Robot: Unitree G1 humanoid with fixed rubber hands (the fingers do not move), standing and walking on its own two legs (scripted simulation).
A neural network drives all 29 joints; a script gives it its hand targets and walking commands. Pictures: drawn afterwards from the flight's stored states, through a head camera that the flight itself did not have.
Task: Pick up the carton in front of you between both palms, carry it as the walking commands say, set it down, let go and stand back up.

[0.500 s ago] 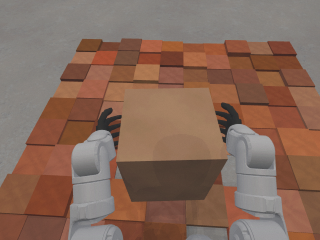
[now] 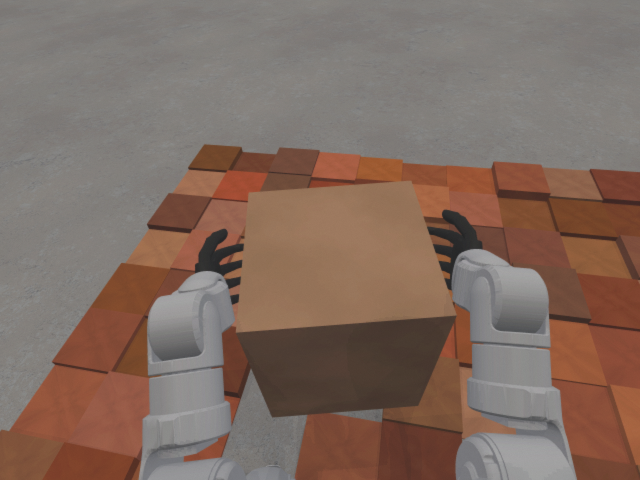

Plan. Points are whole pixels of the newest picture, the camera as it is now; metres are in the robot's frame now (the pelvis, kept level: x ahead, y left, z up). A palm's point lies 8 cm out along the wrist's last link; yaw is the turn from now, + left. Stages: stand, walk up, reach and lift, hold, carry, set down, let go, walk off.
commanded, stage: carry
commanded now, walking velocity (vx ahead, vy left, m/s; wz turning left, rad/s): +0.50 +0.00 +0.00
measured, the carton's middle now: (338, 305) +0.34 +0.02 +0.04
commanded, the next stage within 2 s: none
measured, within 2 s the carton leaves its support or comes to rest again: neither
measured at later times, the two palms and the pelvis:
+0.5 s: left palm (267, 169) +0.68 +0.17 +0.01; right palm (417, 170) +0.65 -0.13 +0.03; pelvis +0.35 +0.06 -0.04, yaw -3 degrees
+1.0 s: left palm (259, 58) +1.08 +0.23 +0.08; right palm (374, 51) +1.10 -0.07 +0.08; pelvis +0.76 +0.06 -0.05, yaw -2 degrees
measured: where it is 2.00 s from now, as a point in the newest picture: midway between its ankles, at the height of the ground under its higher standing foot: (341, 197)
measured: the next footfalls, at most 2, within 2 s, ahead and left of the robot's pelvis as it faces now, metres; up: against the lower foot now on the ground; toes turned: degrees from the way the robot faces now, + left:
left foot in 0.34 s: +0.38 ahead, +0.09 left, -0.03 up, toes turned +6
right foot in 0.80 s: +0.75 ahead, -0.03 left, -0.04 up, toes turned -9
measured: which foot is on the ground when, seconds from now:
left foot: up 0.00-0.32, down 0.34-0.82, up 0.84-1.00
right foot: down 0.00-0.32, up 0.34-0.78, down 0.80-1.00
